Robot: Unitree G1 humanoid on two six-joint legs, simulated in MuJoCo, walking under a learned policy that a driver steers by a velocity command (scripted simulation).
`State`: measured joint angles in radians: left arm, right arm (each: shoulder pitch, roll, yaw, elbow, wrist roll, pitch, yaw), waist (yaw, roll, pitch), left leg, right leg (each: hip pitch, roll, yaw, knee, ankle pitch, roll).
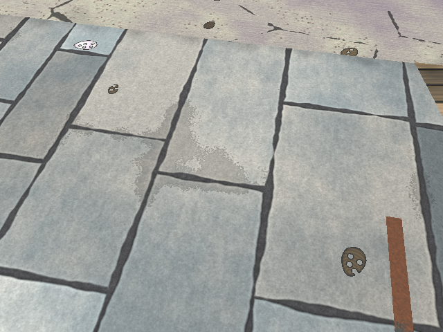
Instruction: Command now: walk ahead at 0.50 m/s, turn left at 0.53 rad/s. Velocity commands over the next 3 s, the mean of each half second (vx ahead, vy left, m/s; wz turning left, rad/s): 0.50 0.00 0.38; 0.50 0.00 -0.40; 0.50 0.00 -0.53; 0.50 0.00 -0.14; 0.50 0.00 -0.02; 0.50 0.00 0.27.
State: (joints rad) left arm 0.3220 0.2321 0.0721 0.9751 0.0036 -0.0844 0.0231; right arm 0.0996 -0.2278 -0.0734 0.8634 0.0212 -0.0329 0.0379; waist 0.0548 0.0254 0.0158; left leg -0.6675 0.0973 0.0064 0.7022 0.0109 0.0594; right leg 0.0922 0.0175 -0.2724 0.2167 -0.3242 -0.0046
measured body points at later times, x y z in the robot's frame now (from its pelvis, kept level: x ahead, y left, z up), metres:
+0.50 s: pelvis +0.28 +0.06 +0.01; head +0.31 +0.08 +0.46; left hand +0.42 +0.34 -0.10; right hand +0.39 -0.21 -0.11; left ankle +0.19 +0.11 -0.73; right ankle +0.52 -0.07 -0.68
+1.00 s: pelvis +0.59 +0.05 +0.01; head +0.63 +0.04 +0.46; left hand +0.66 +0.33 -0.10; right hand +0.79 -0.21 -0.08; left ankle +0.78 +0.23 -0.68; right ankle +0.55 -0.03 -0.73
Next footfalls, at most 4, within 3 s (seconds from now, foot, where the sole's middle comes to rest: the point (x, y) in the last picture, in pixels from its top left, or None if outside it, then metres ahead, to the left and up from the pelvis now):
0.10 left None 0.23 0.12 -0.77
0.66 right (247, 300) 0.59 -0.02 -0.77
1.12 left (191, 222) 0.86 0.18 -0.77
1.64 right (289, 187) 1.03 -0.17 -0.77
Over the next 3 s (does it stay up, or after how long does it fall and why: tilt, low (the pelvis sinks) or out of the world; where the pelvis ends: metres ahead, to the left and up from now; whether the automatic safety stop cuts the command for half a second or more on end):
stays up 1.63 -0.31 0.01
